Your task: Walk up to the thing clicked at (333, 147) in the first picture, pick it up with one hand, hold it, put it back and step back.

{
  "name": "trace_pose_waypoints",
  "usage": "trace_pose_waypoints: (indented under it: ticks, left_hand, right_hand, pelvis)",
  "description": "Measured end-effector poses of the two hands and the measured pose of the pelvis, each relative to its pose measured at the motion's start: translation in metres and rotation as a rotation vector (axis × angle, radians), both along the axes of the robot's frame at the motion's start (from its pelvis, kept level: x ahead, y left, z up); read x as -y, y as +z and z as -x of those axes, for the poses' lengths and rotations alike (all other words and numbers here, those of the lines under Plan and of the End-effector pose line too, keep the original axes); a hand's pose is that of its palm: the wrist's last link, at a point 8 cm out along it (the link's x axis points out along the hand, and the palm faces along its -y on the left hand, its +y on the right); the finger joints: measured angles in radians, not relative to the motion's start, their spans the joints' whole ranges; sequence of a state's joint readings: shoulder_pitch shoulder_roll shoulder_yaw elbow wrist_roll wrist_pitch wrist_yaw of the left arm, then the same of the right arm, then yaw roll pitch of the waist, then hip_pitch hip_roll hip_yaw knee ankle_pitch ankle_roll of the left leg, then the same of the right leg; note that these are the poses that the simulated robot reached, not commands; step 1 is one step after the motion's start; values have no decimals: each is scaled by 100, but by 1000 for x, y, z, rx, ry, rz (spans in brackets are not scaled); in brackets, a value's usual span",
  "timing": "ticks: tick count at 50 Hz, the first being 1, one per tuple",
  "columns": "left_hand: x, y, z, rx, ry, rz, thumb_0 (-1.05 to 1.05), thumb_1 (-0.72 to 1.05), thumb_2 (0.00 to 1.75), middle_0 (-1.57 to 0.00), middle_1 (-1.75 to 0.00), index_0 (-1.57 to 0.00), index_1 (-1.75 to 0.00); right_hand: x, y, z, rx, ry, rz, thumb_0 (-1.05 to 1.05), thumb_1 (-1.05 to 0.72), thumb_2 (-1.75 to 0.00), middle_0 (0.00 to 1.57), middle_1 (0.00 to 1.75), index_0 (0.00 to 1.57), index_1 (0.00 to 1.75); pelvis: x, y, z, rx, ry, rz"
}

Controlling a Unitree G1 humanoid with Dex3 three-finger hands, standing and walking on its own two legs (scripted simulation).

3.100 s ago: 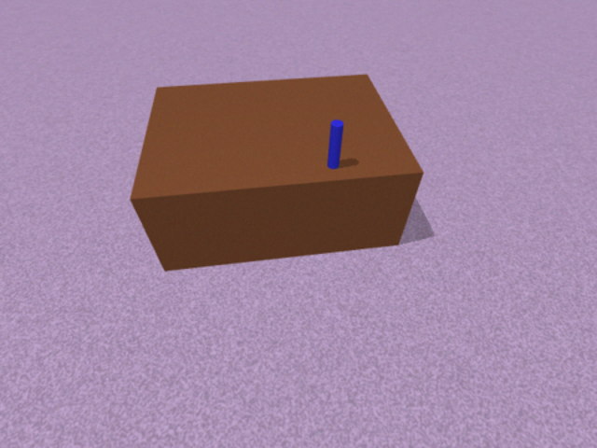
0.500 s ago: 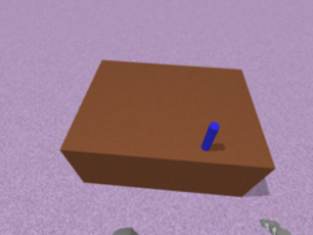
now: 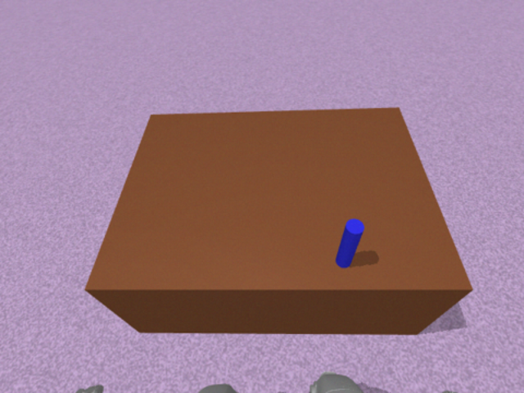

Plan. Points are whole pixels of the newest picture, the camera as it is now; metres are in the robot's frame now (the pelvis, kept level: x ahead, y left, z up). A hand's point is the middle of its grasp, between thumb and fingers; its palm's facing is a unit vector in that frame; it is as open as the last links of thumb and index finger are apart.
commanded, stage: walk up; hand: right
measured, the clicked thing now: (348, 245) +0.47 -0.20 -0.24
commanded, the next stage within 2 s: stand in 1.44 s
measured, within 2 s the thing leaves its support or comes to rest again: neither
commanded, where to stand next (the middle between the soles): +0.08 +0.02 m, yaw -1 degrees
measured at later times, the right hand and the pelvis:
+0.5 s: hand out of the picture +0.12 -0.24 -0.13, palm faces -0.02 +0.94 -0.34, open 7.4 cm; pelvis +0.03 +0.02 +0.03, yaw +0 degrees
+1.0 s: hand out of the picture +0.13 -0.24 -0.13, palm faces -0.01 +0.95 -0.31, open 7.4 cm; pelvis +0.04 +0.01 +0.03, yaw +0 degrees
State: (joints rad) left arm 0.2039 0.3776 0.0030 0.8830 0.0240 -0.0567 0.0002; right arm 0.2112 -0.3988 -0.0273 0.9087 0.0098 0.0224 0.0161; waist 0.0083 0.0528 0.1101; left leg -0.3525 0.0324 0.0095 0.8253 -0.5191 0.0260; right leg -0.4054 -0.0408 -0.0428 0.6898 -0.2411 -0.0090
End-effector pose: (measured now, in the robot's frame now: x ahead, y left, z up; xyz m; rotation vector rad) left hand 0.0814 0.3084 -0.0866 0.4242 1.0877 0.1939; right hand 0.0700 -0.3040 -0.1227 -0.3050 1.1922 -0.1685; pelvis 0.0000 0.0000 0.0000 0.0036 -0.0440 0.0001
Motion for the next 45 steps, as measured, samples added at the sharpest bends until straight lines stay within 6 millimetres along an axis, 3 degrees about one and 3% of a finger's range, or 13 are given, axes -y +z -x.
trace_pose_waypoints:
  ticks: [8, 13, 28, 33, 45]
  left_hand:
    - [-5, -10, -19, -5, 27, 64, 1, 90, 90, -20, -30, -21, -30]
    - [-9, -13, -21, -40, 49, 88, 1, 90, 90, -20, -30, -21, -30]
    - [-11, -4, -19, -123, 106, 81, 1, 90, 90, -20, -30, -21, -30]
    - [-7, -1, -22, -123, 115, 80, 1, 90, 90, -20, -30, -21, -30]
    - [2, 4, -36, -108, 109, 79, 1, 90, 90, -20, -30, -21, -30]
  right_hand:
    - [-14, 11, 11, -44, -17, 17, 1, -90, -90, 21, 30, 20, 30]
    - [-20, 21, 6, -64, -17, 22, 1, -90, -90, 21, 30, 21, 30]
    - [-21, 35, -59, 7, -8, 18, 1, -90, -90, 21, 30, 21, 30]
    - [-21, 36, -73, 22, -4, 7, 0, -90, -90, 21, 30, 20, 30]
    - [-19, 31, -65, -13, -26, -10, 0, -90, -90, 21, 30, 20, 30]
  pelvis:
    - [-14, 6, -8, 2, -7, -6]
    - [-17, 14, -17, 0, -6, 0]
    - [-16, 27, -35, 1, -1, -1]
    - [-14, 30, -39, 0, 1, -3]
    - [-9, 32, -44, 1, 1, -3]
